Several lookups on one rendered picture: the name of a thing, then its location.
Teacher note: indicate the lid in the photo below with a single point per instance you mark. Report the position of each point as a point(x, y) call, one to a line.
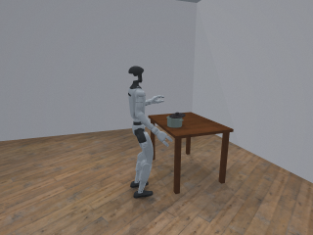
point(181, 115)

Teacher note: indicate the table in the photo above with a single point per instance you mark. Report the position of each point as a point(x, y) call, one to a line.
point(193, 125)

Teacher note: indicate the robot left forearm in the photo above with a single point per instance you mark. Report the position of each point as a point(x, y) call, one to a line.
point(148, 102)

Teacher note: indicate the right robot upper arm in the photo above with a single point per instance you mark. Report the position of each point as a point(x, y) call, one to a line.
point(139, 96)

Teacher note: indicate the pot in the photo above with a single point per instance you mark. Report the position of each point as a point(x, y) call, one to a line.
point(174, 122)

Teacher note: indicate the robot right foot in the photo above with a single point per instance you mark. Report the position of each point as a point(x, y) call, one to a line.
point(145, 193)

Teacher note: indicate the right robot hand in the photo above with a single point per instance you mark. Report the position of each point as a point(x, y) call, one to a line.
point(161, 137)

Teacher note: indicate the left robot hand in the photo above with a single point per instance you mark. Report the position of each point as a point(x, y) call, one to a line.
point(156, 100)

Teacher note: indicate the right robot shin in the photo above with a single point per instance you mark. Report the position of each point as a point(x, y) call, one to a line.
point(144, 176)

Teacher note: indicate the robot right forearm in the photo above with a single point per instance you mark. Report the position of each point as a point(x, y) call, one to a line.
point(147, 123)

